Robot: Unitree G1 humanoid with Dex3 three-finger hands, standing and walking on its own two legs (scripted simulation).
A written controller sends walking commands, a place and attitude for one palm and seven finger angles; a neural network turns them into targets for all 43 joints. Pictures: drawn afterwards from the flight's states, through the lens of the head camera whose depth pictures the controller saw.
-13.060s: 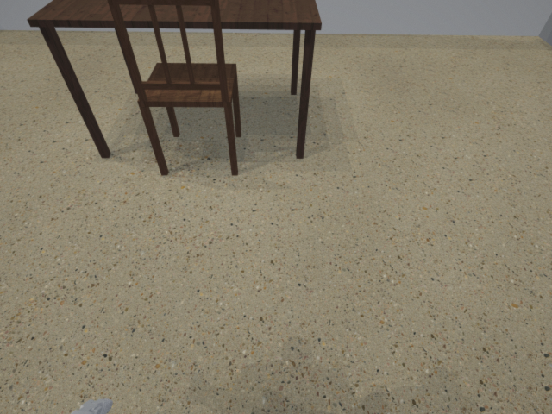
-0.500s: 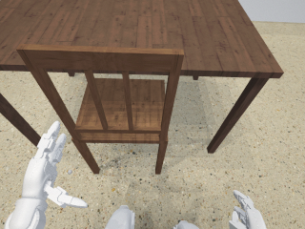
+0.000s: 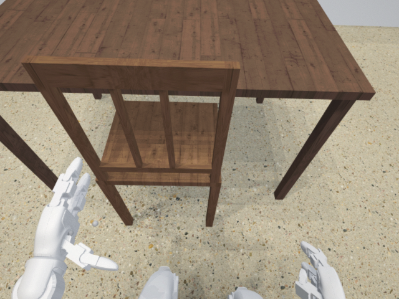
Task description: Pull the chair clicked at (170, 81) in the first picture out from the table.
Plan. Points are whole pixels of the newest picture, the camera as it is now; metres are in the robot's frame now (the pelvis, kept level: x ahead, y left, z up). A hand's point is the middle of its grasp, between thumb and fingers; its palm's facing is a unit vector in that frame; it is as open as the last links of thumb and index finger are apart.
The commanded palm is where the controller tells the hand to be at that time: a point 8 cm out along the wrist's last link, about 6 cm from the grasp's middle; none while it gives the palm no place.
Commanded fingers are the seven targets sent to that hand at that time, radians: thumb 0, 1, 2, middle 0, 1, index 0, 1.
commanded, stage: aim the fingers beside a spindle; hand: left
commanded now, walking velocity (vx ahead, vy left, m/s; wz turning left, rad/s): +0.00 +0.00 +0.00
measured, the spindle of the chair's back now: (129, 133) +0.49 +0.20 -0.01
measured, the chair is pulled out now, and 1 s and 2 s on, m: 0.00 0.00 0.00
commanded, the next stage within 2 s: push the fingers through the gap in 1.90 s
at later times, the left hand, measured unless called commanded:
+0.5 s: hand (114, 204) +0.29 +0.18 +0.02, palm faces +0.01 -1.00 -0.05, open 16.9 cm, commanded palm +0.27 +0.24 +0.02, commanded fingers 0.00 -0.50 0.30 -0.06 -0.08 -0.06 -0.08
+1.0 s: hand (121, 195) +0.32 +0.18 +0.00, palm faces +0.01 -1.00 -0.04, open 16.9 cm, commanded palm +0.30 +0.23 +0.00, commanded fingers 0.00 -0.50 0.30 -0.06 -0.08 -0.06 -0.08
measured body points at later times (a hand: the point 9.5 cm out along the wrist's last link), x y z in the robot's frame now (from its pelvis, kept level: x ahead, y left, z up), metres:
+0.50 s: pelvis +0.00 +0.00 -0.01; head +0.08 +0.00 +0.43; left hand +0.28 +0.24 +0.03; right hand +0.15 -0.26 -0.10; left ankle +0.07 +0.11 -0.66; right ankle -0.02 -0.12 -0.66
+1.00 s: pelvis +0.00 +0.00 -0.03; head +0.09 +0.01 +0.41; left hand +0.31 +0.23 +0.01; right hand +0.15 -0.25 -0.12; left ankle +0.07 +0.12 -0.66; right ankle -0.02 -0.12 -0.66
